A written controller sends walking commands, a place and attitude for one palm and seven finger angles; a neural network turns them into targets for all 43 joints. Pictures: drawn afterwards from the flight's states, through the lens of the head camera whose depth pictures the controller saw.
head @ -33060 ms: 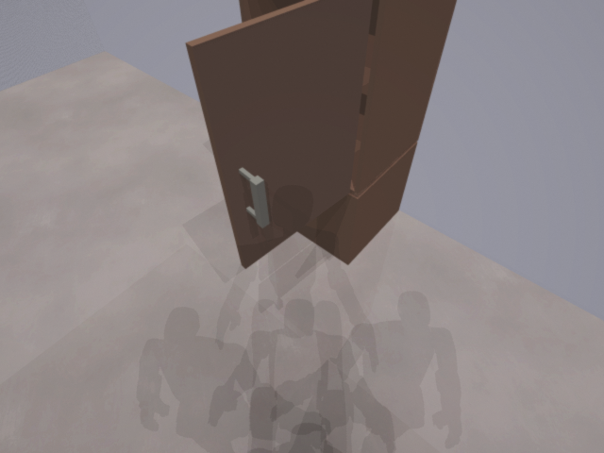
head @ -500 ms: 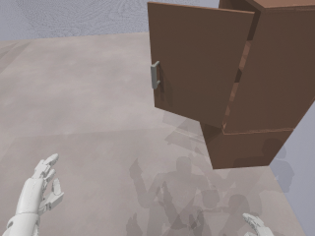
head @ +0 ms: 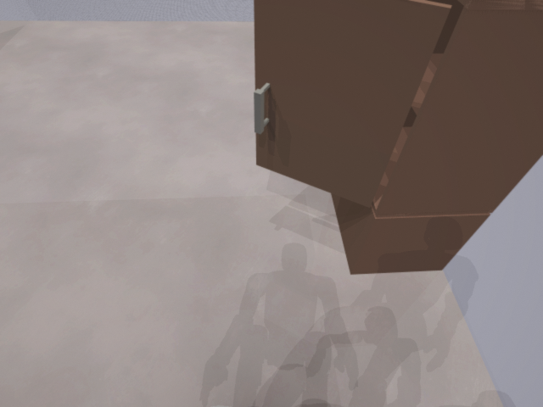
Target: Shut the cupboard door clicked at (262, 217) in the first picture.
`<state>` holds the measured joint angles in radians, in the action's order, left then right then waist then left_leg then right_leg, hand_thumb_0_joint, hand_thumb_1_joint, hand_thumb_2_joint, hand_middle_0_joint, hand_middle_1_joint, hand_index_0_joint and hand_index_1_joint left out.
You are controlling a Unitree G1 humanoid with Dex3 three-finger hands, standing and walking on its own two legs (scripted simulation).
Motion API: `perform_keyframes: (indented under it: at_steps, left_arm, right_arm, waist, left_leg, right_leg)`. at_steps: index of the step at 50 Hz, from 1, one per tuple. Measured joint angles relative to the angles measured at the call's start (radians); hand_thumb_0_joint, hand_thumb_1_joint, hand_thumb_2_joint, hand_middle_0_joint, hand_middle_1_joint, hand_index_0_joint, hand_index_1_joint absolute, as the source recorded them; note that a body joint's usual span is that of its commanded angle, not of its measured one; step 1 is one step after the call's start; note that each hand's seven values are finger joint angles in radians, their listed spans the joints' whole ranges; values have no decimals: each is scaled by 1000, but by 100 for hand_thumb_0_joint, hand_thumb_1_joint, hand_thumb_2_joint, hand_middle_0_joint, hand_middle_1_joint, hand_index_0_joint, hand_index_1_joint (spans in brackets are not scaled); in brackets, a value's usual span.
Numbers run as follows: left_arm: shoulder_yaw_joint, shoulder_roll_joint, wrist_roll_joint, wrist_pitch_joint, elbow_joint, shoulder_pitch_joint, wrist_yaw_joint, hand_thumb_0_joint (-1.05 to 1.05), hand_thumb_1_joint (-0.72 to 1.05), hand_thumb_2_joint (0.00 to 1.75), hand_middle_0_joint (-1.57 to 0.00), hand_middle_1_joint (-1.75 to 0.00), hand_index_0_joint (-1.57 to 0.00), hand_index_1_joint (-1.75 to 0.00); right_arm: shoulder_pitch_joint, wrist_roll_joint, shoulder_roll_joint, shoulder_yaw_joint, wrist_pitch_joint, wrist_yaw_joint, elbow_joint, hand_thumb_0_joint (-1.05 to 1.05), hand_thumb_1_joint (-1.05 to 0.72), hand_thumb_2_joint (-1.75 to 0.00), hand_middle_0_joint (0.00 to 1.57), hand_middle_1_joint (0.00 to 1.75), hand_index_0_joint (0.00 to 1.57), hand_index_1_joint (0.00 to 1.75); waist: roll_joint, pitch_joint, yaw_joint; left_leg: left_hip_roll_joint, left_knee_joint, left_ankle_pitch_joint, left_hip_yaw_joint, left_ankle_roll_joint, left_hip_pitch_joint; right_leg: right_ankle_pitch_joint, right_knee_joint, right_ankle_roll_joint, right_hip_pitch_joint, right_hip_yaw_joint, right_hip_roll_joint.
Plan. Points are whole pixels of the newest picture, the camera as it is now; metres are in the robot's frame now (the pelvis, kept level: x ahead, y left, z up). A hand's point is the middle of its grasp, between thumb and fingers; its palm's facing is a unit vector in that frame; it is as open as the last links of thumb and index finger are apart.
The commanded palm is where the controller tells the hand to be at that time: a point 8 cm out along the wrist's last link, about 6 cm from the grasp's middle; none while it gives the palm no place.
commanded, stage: let the arm hang, fingers relaxed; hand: left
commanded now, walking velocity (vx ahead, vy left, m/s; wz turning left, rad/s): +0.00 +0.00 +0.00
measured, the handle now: (262, 108) +0.88 +0.08 -0.08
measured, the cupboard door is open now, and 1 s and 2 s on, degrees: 59 59 59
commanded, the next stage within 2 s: look to check the result in 0.50 s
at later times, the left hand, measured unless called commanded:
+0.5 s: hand out of the picture -0.01 +0.17 -0.18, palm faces +0.02 -0.99 -0.17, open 7.4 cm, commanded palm none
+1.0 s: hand out of the picture +0.00 +0.17 -0.17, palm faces +0.02 -0.98 -0.21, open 7.4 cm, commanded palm none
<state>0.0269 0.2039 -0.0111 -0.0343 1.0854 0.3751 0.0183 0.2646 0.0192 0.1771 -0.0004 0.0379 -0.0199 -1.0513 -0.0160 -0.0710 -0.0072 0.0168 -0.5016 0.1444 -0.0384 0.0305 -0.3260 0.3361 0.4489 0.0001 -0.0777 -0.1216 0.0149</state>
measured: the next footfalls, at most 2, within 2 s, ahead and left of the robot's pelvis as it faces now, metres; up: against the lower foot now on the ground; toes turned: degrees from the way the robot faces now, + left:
right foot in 1.98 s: +0.10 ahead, -0.14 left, +0.00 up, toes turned +25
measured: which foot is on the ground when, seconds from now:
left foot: down 0.00-1.00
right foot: down 0.00-1.00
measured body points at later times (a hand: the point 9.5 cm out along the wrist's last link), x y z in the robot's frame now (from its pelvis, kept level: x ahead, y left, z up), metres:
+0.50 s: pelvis +0.00 +0.00 +0.00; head +0.01 +0.01 +0.45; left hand -0.01 +0.22 -0.16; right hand +0.00 -0.24 -0.15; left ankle +0.08 +0.10 -0.74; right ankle -0.06 -0.11 -0.73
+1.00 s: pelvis +0.02 -0.01 +0.00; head +0.03 -0.01 +0.45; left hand +0.00 +0.22 -0.15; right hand +0.03 -0.24 -0.15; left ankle +0.08 +0.10 -0.73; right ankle -0.06 -0.11 -0.73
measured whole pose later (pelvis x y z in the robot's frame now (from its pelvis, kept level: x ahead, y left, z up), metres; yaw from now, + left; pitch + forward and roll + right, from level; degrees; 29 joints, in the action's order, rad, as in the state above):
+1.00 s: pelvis +0.02 -0.01 +0.00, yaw -1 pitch -2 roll +0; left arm 0.02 0.17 -0.01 -0.01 1.14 0.31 0.03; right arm 0.22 0.02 0.17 0.01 0.02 -0.03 -1.13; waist 0.00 -0.06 0.00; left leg 0.02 -0.44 0.14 -0.07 0.02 -0.25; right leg 0.33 0.39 0.01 -0.02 -0.09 0.02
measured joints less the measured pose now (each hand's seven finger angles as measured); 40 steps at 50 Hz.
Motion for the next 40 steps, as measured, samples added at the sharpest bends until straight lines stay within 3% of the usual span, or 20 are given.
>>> perform_keyframes:
  at_steps: [6, 15, 26, 40]
  left_arm:
    - [-2, -9, -1, 10, 40, -2, 5, 0, 91, 90, -20, -30, -20, -30]
    - [-8, -27, -2, 19, 45, -40, 5, 0, 91, 90, -20, -30, -20, -30]
    - [-9, -50, 0, 24, 46, -69, 3, 0, 90, 90, -20, -30, -20, -30]
    - [-2, -37, 1, 23, 58, -61, 10, 0, 90, 90, -20, -30, -20, -30]
  right_arm:
    - [-20, -1, 7, 6, -7, -3, -34, 1, -93, -90, 20, 30, 20, 30]
    - [-26, 0, 1, 8, -10, 0, -62, 1, -92, -90, 20, 30, 20, 30]
    - [-2, 1, -9, 9, -14, -4, -85, 0, -91, -90, 20, 30, 20, 30]
    - [-13, -1, -18, 6, -18, -7, -87, 0, -91, -90, 20, 30, 20, 30]
  waist:
    - [-17, 24, 0]
    - [11, 41, 8]
    - [26, 27, 16]
    - [12, 13, 13]
  left_leg:
    - [-10, 41, -16, -20, 6, 37]
    - [-10, 67, -27, -29, 2, 57]
    - [-6, 71, -25, -27, -3, 57]
    - [-3, 67, -10, -28, -8, 68]
  right_leg:
    - [-6, -10, -7, 17, 17, 14]
    - [-9, -16, -4, 24, 26, 14]
    - [-12, -31, -1, 29, 25, 9]
    - [-8, -46, 2, 47, 27, 6]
